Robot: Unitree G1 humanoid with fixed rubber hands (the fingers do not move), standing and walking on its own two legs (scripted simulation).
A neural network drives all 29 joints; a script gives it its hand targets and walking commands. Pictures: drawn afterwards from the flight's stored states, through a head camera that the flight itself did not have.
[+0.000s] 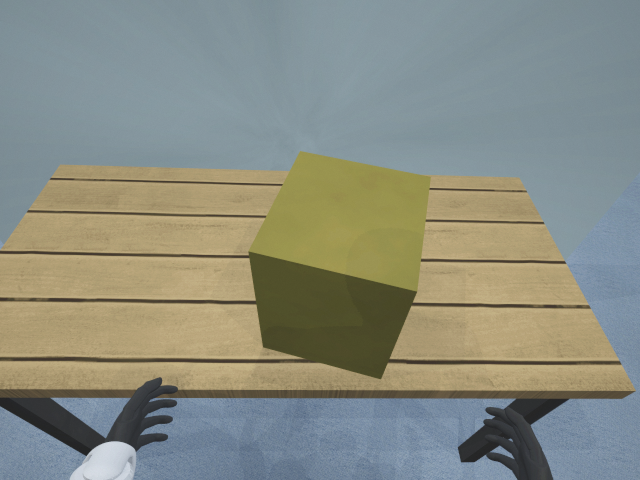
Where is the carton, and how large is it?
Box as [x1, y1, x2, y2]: [248, 151, 430, 378]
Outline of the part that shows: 300,151 248,251 263,346 380,378 417,288 430,177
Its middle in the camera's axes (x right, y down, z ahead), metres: +0.03 +0.04 +0.60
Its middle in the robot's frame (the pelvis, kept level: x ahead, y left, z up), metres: +0.42 -0.01 +0.00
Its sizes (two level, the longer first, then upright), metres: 0.210 0.200 0.250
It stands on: a table, 0.65 m high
